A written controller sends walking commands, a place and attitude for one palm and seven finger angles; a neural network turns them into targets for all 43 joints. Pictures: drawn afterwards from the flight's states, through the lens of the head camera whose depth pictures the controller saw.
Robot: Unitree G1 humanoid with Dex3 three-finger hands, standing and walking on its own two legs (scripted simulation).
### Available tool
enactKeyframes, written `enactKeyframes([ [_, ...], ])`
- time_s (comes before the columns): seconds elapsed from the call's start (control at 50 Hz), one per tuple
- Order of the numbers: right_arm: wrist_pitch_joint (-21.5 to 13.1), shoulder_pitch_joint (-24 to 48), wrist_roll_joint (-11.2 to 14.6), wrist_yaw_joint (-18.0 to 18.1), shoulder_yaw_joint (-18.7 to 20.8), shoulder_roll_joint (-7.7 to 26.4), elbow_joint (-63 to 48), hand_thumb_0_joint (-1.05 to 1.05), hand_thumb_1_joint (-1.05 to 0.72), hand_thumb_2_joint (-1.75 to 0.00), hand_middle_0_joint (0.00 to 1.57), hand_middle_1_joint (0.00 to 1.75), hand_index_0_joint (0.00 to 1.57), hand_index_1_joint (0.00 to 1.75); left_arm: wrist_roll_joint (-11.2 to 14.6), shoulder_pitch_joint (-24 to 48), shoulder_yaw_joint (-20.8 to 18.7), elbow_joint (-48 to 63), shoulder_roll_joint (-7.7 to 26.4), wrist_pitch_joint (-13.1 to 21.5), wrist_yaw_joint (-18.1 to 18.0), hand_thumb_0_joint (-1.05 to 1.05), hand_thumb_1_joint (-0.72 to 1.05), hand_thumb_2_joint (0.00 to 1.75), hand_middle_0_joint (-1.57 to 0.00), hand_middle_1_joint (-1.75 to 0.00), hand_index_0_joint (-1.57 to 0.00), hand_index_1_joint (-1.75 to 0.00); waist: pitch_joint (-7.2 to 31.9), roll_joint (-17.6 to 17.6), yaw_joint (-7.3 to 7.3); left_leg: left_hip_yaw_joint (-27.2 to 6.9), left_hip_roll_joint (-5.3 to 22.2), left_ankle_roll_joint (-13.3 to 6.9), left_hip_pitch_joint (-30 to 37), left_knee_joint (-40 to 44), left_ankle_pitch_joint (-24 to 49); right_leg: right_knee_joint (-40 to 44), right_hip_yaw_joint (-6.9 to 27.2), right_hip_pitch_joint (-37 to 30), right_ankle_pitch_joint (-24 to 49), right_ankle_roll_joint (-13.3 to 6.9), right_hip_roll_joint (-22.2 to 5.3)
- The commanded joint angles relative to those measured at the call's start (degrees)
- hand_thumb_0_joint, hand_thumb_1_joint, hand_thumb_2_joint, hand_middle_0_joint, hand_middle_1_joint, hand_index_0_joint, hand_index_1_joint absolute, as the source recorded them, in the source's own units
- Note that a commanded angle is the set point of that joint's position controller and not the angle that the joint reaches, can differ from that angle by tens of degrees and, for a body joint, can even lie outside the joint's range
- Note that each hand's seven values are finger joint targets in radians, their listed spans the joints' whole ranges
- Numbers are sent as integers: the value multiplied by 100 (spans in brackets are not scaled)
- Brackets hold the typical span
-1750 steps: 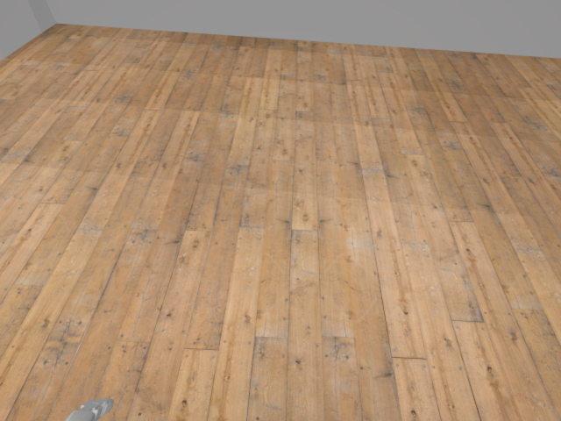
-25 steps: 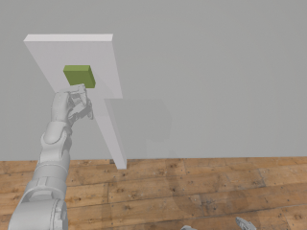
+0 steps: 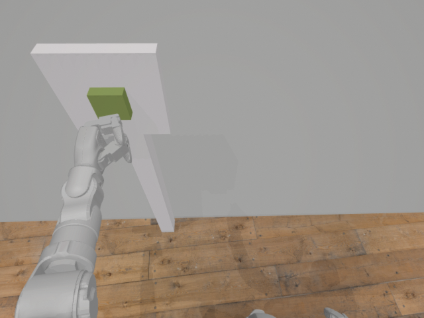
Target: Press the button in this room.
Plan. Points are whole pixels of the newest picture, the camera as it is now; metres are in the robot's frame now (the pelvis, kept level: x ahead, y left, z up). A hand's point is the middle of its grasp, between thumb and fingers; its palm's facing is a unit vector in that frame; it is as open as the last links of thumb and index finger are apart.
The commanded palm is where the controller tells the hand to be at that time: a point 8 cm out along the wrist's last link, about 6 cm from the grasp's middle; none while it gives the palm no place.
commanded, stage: aim a knuckle at the button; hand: left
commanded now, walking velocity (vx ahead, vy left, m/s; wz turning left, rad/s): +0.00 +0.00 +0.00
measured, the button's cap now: (111, 103) +0.50 +0.21 +0.11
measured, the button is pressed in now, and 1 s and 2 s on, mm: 0 7 10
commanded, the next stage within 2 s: press the button with the knuckle in 0.24 s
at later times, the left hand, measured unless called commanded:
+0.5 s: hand (124, 144) +0.41 +0.17 +0.08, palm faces +0.04 -1.00 -0.02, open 3.2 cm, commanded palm +0.39 +0.22 +0.08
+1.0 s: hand (129, 131) +0.45 +0.17 +0.08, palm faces +0.04 -1.00 -0.03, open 2.9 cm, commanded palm +0.43 +0.22 +0.08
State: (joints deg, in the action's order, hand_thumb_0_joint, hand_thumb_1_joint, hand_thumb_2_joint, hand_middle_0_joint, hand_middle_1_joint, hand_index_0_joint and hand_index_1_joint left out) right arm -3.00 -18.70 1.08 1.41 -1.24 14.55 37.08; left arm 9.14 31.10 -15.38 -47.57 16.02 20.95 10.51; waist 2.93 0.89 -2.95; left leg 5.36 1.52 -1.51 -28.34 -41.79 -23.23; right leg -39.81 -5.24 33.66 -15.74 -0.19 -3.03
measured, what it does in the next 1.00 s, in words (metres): stands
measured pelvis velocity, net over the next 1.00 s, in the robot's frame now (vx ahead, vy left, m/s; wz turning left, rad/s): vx -0.01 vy -0.01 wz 0.01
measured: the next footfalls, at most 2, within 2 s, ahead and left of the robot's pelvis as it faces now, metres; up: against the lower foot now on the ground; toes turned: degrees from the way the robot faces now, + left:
none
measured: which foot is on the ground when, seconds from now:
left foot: down 0.00-1.00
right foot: down 0.00-1.00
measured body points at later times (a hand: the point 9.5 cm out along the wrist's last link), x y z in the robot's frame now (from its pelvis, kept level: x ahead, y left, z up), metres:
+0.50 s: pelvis +0.00 +0.00 +0.00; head +0.06 -0.01 +0.45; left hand +0.40 +0.23 +0.09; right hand +0.10 -0.26 -0.12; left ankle -0.03 +0.10 -0.71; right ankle +0.04 -0.12 -0.71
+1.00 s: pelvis -0.01 -0.01 -0.01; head +0.07 -0.01 +0.44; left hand +0.44 +0.23 +0.09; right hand +0.04 -0.27 -0.13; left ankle -0.03 +0.10 -0.71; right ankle +0.04 -0.12 -0.71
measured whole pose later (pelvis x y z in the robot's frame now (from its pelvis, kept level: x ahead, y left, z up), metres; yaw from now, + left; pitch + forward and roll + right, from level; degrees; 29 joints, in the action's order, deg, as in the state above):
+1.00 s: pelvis -0.01 -0.01 -0.01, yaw +1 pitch +12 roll +0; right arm -1.1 -20.8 0.4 1.5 -1.1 15.4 38.6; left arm 7.1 42.9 -18.4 -61.1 20.7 23.9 11.1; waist 3.0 0.9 -5.2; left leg 4.3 2.0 -1.0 -33.8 -44.9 -23.5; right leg -42.4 -6.1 38.6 -16.1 -1.0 -2.8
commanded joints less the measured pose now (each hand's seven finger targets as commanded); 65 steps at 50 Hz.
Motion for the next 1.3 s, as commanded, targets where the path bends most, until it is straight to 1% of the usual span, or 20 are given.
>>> enactKeyframes([
  [0.0, -180, -189, 9, 81, 257, 835, -636, 0, -90, -90, 20, 30, 20, 30, 25, 2232, -305, 1214, 1260, 388, -38, 0, 90, 90, -130, -150, -130, -150, 2016, 182, -8, -490, -94, 117, 360, 638, 1773, 156, 346, -1537, 1503, -148, 269],
  [0.06, -170, -194, 21, 70, 271, 839, -630, 0, -90, -90, 20, 30, 20, 30, 69, 2314, -188, 1189, 1116, 388, 5, 0, 90, 90, -130, -150, -130, -150, 1956, 26, -64, -490, -78, 112, 383, 595, 1826, 167, 329, -1445, 1544, -133, 285],
  [0.14, -194, -184, 26, 21, 297, 815, -721, 0, -90, -90, 20, 30, 20, 30, 116, 1841, -129, 1502, 959, 378, 38, 0, 90, 90, -130, -150, -130, -150, 2212, 215, 60, -526, -42, 166, 643, 561, 2468, 120, 301, -1532, 1835, -150, 277],
  [0.2, -153, -166, 43, 4, 294, 851, -725, 0, -90, -90, 20, 30, 20, 30, 145, 1632, -207, 1366, 1015, 249, 19, 0, 90, 90, -130, -150, -130, -150, 1885, -220, 15, -465, -52, 119, 336, 599, 2143, 183, 307, -1580, 1818, -117, 283],
  [0.28, -127, -75, 43, 54, 276, 837, -771, 0, -90, -90, 20, 30, 20, 30, 83, 1932, -262, 1616, 1188, 249, -29, 0, 90, 90, -130, -150, -130, -150, 1859, 7, -6, -433, -103, 89, 269, 632, 1686, 226, 361, -1601, 1542, -136, 256],
  [0.34, -177, -71, 38, 80, 271, 790, -711, 0, -90, -90, 20, 30, 20, 30, 93, 2306, -7, 1810, 946, 358, -37, 0, 90, 90, -130, -150, -130, -150, 2014, 156, -97, -486, -88, 108, 537, 592, 1807, 209, 340, -1480, 1550, -132, 274],
  [0.56, -134, -242, 8, 108, 231, 887, -510, 0, -90, -90, 20, 30, 20, 30, -5, 2874, -307, 404, 1342, 343, -16, 0, 90, 90, -130, -150, -130, -150, 1783, -189, -165, -496, -132, 85, -28, 535, 1305, 163, 371, -1348, 1239, -121, 254],
  [0.62, -110, -325, -21, 85, 236, 868, -525, 0, -90, -90, 20, 30, 20, 30, -54, 3203, -267, 452, 1339, 483, -6, 0, 90, 90, -130, -150, -130, -150, 2130, 138, -189, -489, -145, 86, 123, 444, 1584, 59, 401, -1359, 1471, -129, 261],
  [0.68, -66, -464, -45, 58, 271, 904, -512, 0, -90, -90, 20, 30, 20, 30, -46, 2996, -467, 198, 1518, 527, -5, 0, 90, 90, -130, -150, -130, -150, 2254, -165, -156, -509, -115, 81, 36, 377, 1797, -2, 387, -1439, 1653, -120, 299],
  [0.76, 13, -513, -36, 46, 285, 913, -516, 0, -90, -90, 20, 30, 20, 30, -83, 3189, -556, 159, 1679, 543, 31, 0, 90, 90, -130, -150, -130, -150, 2232, -78, -189, -453, -128, 63, -117, 377, 1669, 9, 426, -1479, 1649, -103, 287],
  [0.86, 41, -586, -34, 75, 277, 922, -385, 0, -90, -90, 20, 30, 20, 30, -99, 3945, -342, -2, 1552, 574, 2, 0, 90, 90, -130, -150, -130, -150, 2036, 11, -458, -491, -122, 42, -114, 372, 1237, 118, 431, -1103, 1199, -71, 297],
  [0.94, 29, -675, -57, 77, 291, 939, -312, 0, -90, -90, 20, 30, 20, 30, -156, 4114, -427, -69, 1710, 680, -15, 0, 90, 90, -130, -150, -130, -150, 2333, 253, -441, -546, -126, 52, 53, 307, 1387, 46, 422, -1047, 1231, -96, 307],
  [1.02, 45, -720, -64, 84, 258, 994, -279, 0, -90, -90, 20, 30, 20, 30, -134, 4266, -605, -435, 1961, 672, -6, 0, 90, 90, -130, -150, -130, -150, 2180, -80, -498, -548, -128, 27, -281, 304, 1095, 89, 466, -1080, 1046, -67, 310],
  [1.06, 29, -685, -57, 94, 221, 994, -261, 0, -90, -90, 20, 30, 20, 30, -178, 4644, -432, -528, 1879, 654, 19, 0, 90, 90, -130, -150, -130, -150, 1899, 206, -639, -557, -140, 22, -363, 310, 718, 156, 488, -770, 655, -68, 295],
  [1.08, 28, -719, -67, 104, 225, 1020, -246, 0, -90, -90, 20, 30, 20, 30, -197, 4767, -571, -578, 2075, 662, -3, 0, 90, 90, -130, -150, -130, -150, 1864, 82, -662, -579, -130, 6, -441, 291, 637, 157, 498, -753, 549, -67, 297],
  [1.1, 28, -745, -68, 114, 215, 1052, -251, 0, -90, -90, 20, 30, 20, 30, -208, 4774, -669, -682, 2243, 649, -5, 0, 90, 90, -130, -150, -130, -150, 1987, 50, -658, -589, -142, -1, -523, 277, 547, 158, 539, -810, 454, -55, 298],
  [1.16, -15, -787, -74, 119, 190, 1062, -239, 0, -90, -90, 20, 30, 20, 30, -234, 5048, -501, -845, 2126, 625, 34, 0, 90, 90, -130, -150, -130, -150, 2011, 224, -767, -641, -139, 8, -500, 242, 460, 119, 504, -570, 327, -61, 300],
  [1.2, -27, -860, -92, 117, 201, 1097, -244, 0, -90, -90, 20, 30, 20, 30, -189, 5172, -656, -821, 2306, 636, 36, 0, 90, 90, -130, -150, -130, -150, 2271, 204, -783, -657, -136, 4, -462, 187, 558, 79, 515, -618, 408, -43, 306],
  [1.24, -39, -872, -78, 127, 180, 1113, -227, 0, -90, -90, 20, 30, 20, 30, -162, 5307, -588, -997, 2269, 576, 62, 0, 90, 90, -130, -150, -130, -150, 2115, 89, -876, -674, -119, 1, -585, 180, 399, 105, 503, -476, 254, -24, 313],
  [1.28, -55, -911, -97, 139, 182, 1137, -217, 0, -90, -90, 20, 30, 20, 30, -185, 5510, -676, -960, 2429, 579, 55, 0, 90, 90, -130, -150, -130, -150, 2194, 291, -873, -687, -125, -2, -595, 140, 369, 75, 522, -412, 177, -42, 312],
])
